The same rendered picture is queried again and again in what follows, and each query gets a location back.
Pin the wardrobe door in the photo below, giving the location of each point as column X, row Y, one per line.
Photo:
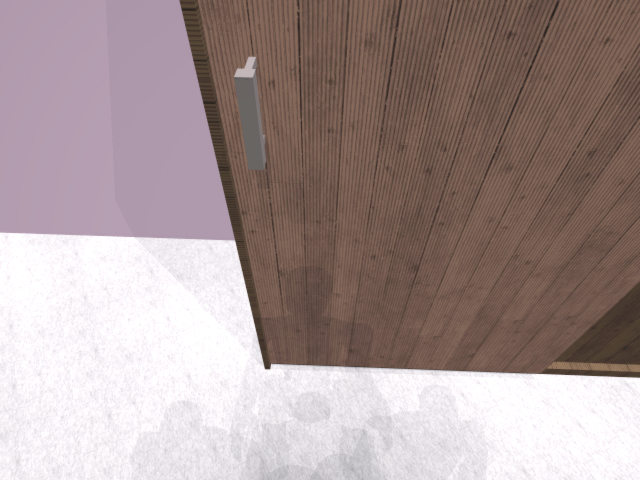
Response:
column 449, row 184
column 614, row 338

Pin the handle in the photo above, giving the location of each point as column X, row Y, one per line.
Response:
column 250, row 114

